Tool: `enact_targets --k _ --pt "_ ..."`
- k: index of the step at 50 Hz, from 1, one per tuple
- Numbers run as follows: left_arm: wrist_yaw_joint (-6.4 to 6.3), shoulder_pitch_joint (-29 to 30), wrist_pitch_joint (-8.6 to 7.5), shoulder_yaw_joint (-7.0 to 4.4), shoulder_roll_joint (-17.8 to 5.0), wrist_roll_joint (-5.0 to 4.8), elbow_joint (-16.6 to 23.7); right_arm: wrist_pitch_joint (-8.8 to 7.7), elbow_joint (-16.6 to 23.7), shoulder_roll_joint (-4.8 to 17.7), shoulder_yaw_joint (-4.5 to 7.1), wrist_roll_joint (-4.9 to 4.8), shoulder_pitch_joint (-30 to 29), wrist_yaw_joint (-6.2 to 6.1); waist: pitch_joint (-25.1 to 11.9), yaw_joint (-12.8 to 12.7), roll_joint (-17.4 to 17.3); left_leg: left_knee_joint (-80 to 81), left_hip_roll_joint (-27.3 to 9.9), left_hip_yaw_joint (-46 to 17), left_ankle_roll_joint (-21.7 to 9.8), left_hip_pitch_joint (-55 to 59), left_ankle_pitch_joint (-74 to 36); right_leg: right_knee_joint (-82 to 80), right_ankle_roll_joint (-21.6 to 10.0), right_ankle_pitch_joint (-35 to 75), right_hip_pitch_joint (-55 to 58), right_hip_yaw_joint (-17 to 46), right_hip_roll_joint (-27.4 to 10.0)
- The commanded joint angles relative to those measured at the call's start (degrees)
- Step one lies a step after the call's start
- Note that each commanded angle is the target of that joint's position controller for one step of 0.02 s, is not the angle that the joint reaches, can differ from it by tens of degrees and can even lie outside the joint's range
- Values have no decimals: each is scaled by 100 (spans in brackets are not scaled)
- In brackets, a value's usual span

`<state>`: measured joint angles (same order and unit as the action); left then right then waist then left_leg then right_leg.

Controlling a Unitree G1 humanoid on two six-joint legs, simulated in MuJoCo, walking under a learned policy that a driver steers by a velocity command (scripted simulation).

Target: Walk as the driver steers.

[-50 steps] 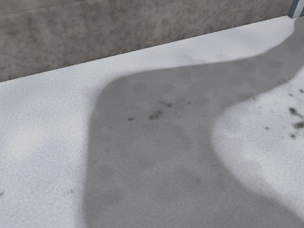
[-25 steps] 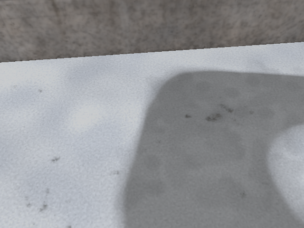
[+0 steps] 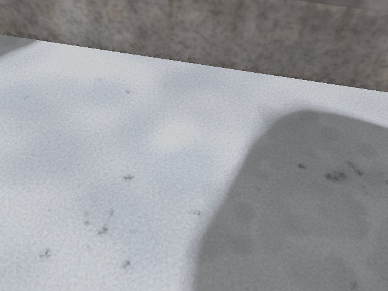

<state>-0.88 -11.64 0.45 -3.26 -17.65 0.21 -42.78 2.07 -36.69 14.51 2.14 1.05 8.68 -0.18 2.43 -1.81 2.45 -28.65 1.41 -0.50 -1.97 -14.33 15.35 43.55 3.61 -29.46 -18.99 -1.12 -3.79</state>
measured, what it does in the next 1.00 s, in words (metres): walks ahead: right foot, then left foot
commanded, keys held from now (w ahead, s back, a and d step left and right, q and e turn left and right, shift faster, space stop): no key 0.18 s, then w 0.26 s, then w+e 0.44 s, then no key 0.12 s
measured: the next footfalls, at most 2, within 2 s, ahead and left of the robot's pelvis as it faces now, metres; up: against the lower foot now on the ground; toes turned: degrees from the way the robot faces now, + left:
right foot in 0.24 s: +0.02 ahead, -0.14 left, +0.00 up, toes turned +1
left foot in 0.56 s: +0.13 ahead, +0.13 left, +0.00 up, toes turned +0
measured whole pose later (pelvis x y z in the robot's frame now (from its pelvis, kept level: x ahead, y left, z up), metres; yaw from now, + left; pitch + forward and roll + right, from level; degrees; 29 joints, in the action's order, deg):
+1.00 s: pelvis +0.27 +0.00 -0.02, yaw -14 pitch +2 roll +1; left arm 4.1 -1.2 -3.6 -1.7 -14.3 -0.8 -34.8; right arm -3.2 -50.1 15.4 3.0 -0.6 23.7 -1.3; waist 3.6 4.8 1.6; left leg -19.6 -0.8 12.9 0.9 8.2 26.7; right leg 32.4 -5.3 -0.3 -32.8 -2.7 0.2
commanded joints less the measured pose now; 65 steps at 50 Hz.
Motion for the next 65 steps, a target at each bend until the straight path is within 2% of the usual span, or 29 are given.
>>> enact_targets --k 1,6,9,12,13,14,17,19,23,26,27,28,29,30,31,34,37,40,45,48,50,51,52,53,54,55,56,60,65 --pt "-81 138 12 -192 -654 -7 332 -240 257 868 210 -15 -127 -6 -539 196 -1160 954 -1558 -1436 -1116 854 -2569 992 147 -147 -845 399 -92" --pt "-87 -22 41 -85 -297 -33 169 -237 72 670 143 -34 -326 -27 -561 138 -1024 812 -1210 -930 -1034 582 -2892 201 219 507 -116 271 -14" --pt "-88 33 32 -59 -311 -54 153 -205 -81 679 134 -44 -278 -23 -581 209 -1003 760 -1281 -1170 -1089 618 -2475 -702 165 753 246 221 38" --pt "-74 -299 -15 -54 -402 21 -36 -205 -272 716 127 -119 -114 -25 -495 107 -798 1017 -894 -1217 -682 -114 1105 -1648 -129 1667 1251 -22 230" --pt "-96 -395 -43 -72 -544 -9 -7 -216 -289 768 138 -83 -123 -16 -290 117 -727 903 -763 -1235 -571 -456 2022 -1525 -340 1099 1227 142 85" --pt "-93 -485 -84 -159 -824 -50 -98 -239 -180 665 125 -71 -199 -13 -5 179 -163 738 -404 -801 -387 -750 2391 -1620 -648 -17 817 309 11" --pt "-49 -892 -311 -168 -813 -32 -189 -458 -75 393 101 -225 -478 -12 397 -63 1066 -1294 214 302 -28 -1337 1439 -3151 -1425 -1652 735 2240 -1047" --pt "-59 -996 -388 -191 -873 -69 -196 -597 58 553 170 -279 -757 40 688 -197 1066 -1993 -124 -54 -140 -2138 1540 -3488 -1816 -1042 1082 3138 -1694" --pt "-27 -770 -374 -204 -908 -201 -119 -752 9 415 126 -255 -736 212 294 -114 628 -801 -208 167 -226 -1382 970 -3325 -1424 610 1309 1877 -1092" --pt "2 -529 -264 -170 -823 -224 -22 -727 -453 529 254 -214 399 243 -174 479 514 191 264 582 9 1114 -634 -2731 -1218 1410 66 1213 -592" --pt "11 -425 -291 -103 -623 -186 40 -693 -584 672 333 -239 976 190 -402 771 377 225 57 354 -15 1948 -572 -2199 -1023 1499 -408 1068 -405" --pt "41 -165 -337 42 -159 -103 205 -685 -670 1068 445 -203 1775 85 -693 1158 -559 817 -1053 -1028 -301 2794 176 -436 -613 1081 -1208 604 128" --pt "-31 -319 -446 92 60 -203 498 -692 -682 1747 580 -89 2118 91 -905 1067 -1793 1622 -2408 -3446 -1140 3021 1387 1234 -416 -194 -2295 533 622" --pt "-63 -448 -498 -34 -389 -348 432 -750 -663 1341 464 -57 1778 95 -542 880 -1331 1858 -2600 -3857 -1433 2516 2336 2223 -489 -192 -2692 1076 308" --pt "-28 -391 -502 -104 -565 -396 381 -799 -619 932 341 -119 1407 76 36 682 -1155 1914 -2366 -3166 -1231 2224 2256 2414 -612 378 -3000 1140 94" --pt "74 -321 -446 -123 -372 -240 208 -840 -608 608 247 -53 889 64 305 408 -813 1999 -1634 -1223 -661 1706 -236 2095 -633 1571 -2670 1042 -193" --pt "190 -263 -377 -61 -119 -220 270 -873 -682 659 272 -36 977 36 164 371 -686 2005 -1475 -295 -664 1528 -1785 1879 -474 2068 -2542 783 -170" --pt "246 360 -386 17 0 -184 621 -843 -742 803 285 -55 930 -11 371 452 -562 2182 -1410 262 -685 1264 -2008 737 -350 2724 -2452 533 -153" --pt "464 1315 -429 110 115 -160 1114 -734 -959 991 302 -153 1309 -76 603 667 -433 2008 -1522 857 -590 1431 -2922 -661 -565 3143 -1972 -112 28" --pt "534 891 -464 -38 -180 -84 1154 -585 -994 1233 336 -190 1315 -148 2 208 -789 848 -1583 958 -420 1871 -5813 -876 -892 2677 -1017 -409 591" --pt "437 -494 -444 -286 -643 -68 805 -526 -898 1288 331 -208 1092 -176 -832 -615 -749 -992 -1329 1074 -160 1357 -5784 -1465 -1225 3397 963 -264 806" --pt "285 -1048 -366 -360 -995 14 674 -577 -722 1056 238 -96 1151 -174 -1442 -763 -98 -2673 -924 1053 93 65 -3260 -1254 -1473 5221 2682 739 -33" --pt "207 -641 -368 -274 -1364 190 824 -655 -692 321 -22 49 2291 -15 -2561 145 1144 -4972 -67 394 407 -1821 2564 -844 -2748 7638 4588 3310 -1972" --pt "216 -967 -326 -240 -931 151 853 -710 -999 1029 119 -157 2087 68 -3510 -471 247 -5420 -56 -758 400 -1636 2491 -1378 -2970 6927 4304 3654 -2035" --pt "254 -471 -327 -172 -782 74 808 -673 -712 1139 178 -351 1323 63 -2407 -354 126 -5196 -356 -604 384 -2004 2050 -1684 -2620 6436 3460 2690 -1657" --pt "263 -57 -341 -114 -541 -53 743 -642 -600 969 130 -279 960 -9 -1463 -136 -212 -4669 -567 -395 407 -2167 1616 -1944 -2287 5858 2441 2102 -1304" --pt "256 223 -359 -47 -361 -64 741 -561 -666 929 144 -202 901 -85 -1031 57 -297 -4350 -694 -359 459 -1912 1355 -2190 -2119 5551 1606 1761 -1098" --pt "312 711 -474 -65 -373 122 588 -246 -827 634 130 -102 1502 -227 -848 566 55 -3333 -712 -238 653 -518 687 -2779 -2035 5290 -169 874 -725" --pt "178 651 -362 -60 -420 131 263 -167 -658 601 98 -81 746 -285 -840 282 262 -1683 -761 -278 651 -370 -127 -2941 -1797 3302 -40 778 -592"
